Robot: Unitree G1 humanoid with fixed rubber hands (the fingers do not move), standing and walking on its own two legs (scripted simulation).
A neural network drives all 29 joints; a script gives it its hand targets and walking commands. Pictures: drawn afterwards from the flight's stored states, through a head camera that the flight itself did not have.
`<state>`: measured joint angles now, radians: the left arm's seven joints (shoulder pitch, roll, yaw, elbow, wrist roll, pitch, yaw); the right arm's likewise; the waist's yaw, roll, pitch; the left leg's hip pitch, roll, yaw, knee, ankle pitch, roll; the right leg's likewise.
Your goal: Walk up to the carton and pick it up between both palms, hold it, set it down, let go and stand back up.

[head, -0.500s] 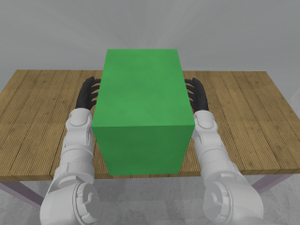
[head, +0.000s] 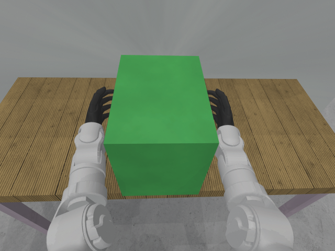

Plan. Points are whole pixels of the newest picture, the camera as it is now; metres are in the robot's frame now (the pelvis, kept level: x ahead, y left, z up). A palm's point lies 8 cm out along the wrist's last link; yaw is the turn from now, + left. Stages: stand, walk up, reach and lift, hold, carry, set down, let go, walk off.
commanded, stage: set down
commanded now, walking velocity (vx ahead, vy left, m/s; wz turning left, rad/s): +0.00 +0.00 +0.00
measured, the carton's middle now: (160, 126) +0.46 +0.02 +0.03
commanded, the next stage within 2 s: none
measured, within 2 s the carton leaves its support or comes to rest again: neither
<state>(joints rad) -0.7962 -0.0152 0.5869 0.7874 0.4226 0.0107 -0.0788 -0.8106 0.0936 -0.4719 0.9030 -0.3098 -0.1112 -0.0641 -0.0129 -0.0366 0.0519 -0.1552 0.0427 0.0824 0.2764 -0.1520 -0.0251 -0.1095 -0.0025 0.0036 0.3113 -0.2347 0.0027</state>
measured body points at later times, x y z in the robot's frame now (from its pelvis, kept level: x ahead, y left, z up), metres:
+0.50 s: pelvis +0.00 +0.00 +0.00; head +0.05 +0.02 +0.45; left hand +0.44 +0.19 +0.07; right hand +0.44 -0.14 +0.09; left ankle -0.01 +0.14 -0.75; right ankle -0.05 -0.11 -0.75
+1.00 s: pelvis -0.01 +0.01 +0.00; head +0.04 +0.04 +0.44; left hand +0.41 +0.20 +0.03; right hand +0.41 -0.15 +0.05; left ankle -0.01 +0.14 -0.75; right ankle -0.05 -0.11 -0.75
